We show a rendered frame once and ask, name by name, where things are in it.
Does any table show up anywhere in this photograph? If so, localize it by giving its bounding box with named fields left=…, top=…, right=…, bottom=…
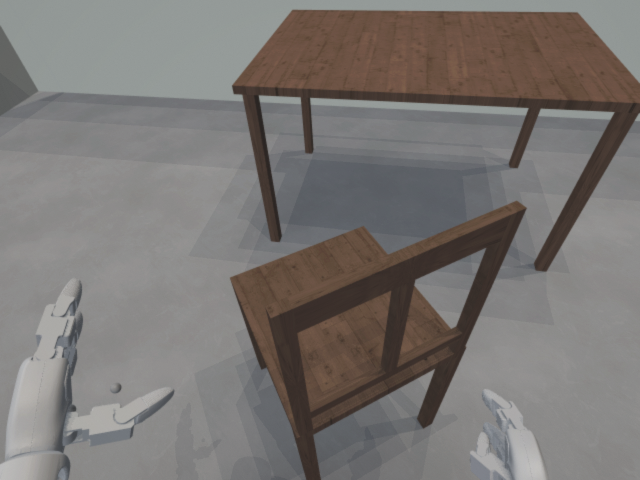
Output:
left=232, top=10, right=640, bottom=272

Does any chair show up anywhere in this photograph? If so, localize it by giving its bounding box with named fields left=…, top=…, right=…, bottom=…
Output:
left=230, top=201, right=527, bottom=480

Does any left robot hand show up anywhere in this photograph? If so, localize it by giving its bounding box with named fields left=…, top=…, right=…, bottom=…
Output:
left=5, top=278, right=174, bottom=461

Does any left robot forearm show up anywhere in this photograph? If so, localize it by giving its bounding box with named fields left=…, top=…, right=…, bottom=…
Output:
left=0, top=451, right=70, bottom=480

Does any right robot hand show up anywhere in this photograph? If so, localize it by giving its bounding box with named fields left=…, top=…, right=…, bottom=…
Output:
left=470, top=389, right=549, bottom=480

